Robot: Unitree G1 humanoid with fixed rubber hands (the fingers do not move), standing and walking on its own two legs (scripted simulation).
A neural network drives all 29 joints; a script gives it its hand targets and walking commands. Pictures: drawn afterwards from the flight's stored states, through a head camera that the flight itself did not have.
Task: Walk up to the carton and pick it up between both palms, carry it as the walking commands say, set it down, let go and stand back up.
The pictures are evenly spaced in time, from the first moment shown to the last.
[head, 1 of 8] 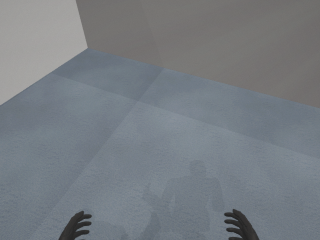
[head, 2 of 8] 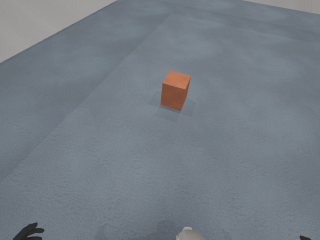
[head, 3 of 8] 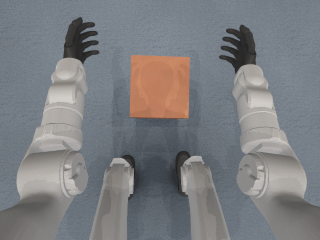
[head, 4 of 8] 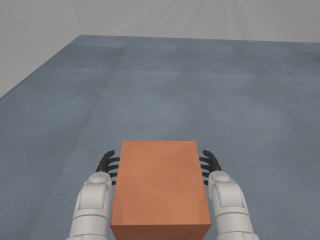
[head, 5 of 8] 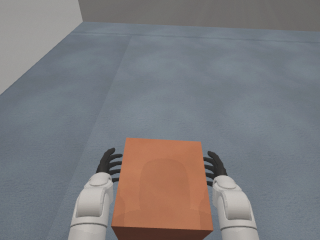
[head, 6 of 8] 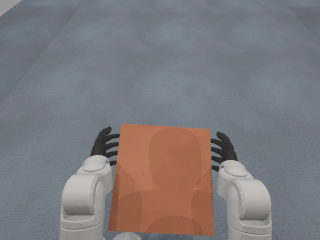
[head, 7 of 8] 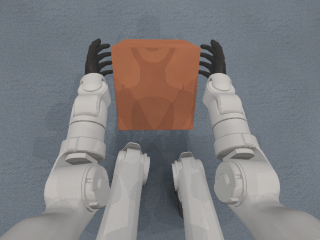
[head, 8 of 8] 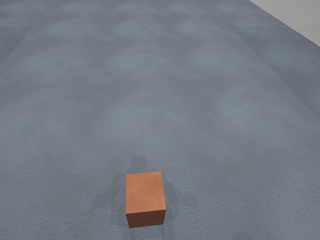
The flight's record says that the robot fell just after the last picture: no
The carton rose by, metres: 0.66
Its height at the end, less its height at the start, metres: +0.00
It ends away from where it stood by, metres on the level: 1.30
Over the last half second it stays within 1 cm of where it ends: yes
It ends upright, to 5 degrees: yes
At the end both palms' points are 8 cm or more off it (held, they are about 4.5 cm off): yes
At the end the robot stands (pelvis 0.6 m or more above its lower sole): yes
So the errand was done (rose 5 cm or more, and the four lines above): yes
